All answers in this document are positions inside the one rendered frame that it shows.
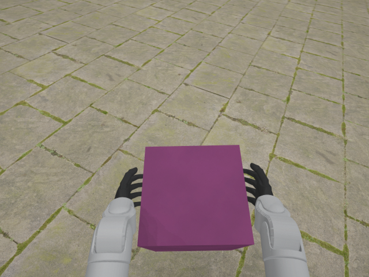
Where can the right robot forearm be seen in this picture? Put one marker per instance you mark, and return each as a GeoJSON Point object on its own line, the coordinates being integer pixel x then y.
{"type": "Point", "coordinates": [282, 246]}

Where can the robot left hand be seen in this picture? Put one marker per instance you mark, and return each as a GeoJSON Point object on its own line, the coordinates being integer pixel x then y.
{"type": "Point", "coordinates": [126, 187]}

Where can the robot right hand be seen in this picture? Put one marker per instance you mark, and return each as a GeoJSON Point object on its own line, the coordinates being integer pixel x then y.
{"type": "Point", "coordinates": [261, 183]}

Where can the left robot forearm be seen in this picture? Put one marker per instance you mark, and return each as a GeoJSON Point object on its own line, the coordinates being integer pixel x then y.
{"type": "Point", "coordinates": [110, 252]}

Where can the carton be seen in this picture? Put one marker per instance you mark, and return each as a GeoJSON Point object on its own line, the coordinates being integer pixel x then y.
{"type": "Point", "coordinates": [194, 199]}

